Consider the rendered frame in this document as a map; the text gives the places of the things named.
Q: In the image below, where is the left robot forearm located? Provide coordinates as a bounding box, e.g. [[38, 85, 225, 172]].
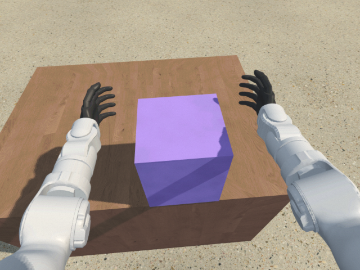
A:
[[19, 118, 101, 245]]

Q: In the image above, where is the right robot forearm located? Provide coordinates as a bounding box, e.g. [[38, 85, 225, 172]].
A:
[[257, 103, 360, 200]]

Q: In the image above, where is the left robot upper arm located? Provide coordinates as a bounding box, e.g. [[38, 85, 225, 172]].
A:
[[0, 195, 91, 270]]

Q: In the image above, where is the right robot upper arm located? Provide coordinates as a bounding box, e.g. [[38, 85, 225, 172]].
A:
[[287, 169, 360, 270]]

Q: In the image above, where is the carton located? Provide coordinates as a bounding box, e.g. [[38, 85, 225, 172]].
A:
[[134, 93, 233, 207]]

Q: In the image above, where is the left robot hand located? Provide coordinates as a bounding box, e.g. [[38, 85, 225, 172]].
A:
[[80, 82, 116, 126]]

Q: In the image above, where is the right robot hand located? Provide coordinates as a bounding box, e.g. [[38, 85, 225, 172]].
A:
[[239, 70, 276, 115]]

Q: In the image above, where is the pedestal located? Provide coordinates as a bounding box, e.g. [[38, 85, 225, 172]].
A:
[[0, 55, 290, 257]]

